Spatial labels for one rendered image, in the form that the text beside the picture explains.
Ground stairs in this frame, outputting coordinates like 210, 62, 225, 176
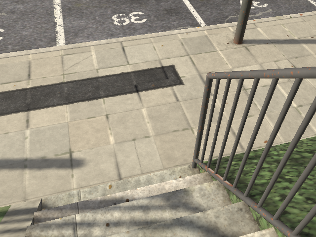
26, 164, 278, 237

